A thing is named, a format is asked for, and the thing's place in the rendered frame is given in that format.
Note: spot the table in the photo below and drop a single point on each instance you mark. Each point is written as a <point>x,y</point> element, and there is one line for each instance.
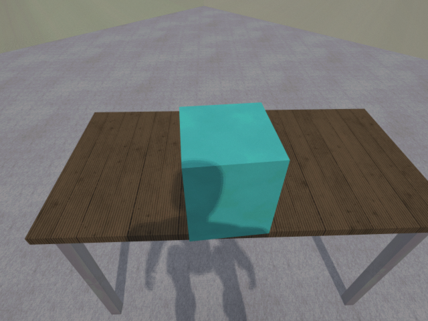
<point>123,182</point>

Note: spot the carton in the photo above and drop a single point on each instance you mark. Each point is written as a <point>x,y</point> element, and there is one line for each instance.
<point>233,166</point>

